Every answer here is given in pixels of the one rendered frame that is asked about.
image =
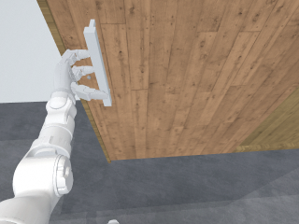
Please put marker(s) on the wardrobe door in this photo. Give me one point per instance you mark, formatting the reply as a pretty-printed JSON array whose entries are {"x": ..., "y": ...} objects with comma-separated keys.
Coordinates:
[
  {"x": 186, "y": 77},
  {"x": 280, "y": 127}
]

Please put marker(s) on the left robot shin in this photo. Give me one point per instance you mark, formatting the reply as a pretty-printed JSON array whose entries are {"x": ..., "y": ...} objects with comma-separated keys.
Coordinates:
[{"x": 113, "y": 221}]

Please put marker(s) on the handle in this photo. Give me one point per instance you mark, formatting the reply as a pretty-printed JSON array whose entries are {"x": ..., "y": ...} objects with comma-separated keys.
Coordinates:
[{"x": 93, "y": 45}]

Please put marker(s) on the left robot hand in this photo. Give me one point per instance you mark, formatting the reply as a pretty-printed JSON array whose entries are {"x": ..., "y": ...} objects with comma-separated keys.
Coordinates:
[{"x": 64, "y": 75}]

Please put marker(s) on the left robot forearm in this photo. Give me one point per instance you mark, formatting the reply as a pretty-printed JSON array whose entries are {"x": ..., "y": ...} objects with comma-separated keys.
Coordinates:
[{"x": 57, "y": 131}]

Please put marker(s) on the left robot upper arm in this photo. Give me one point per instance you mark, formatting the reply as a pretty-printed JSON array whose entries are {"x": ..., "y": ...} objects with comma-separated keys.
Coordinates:
[{"x": 39, "y": 184}]

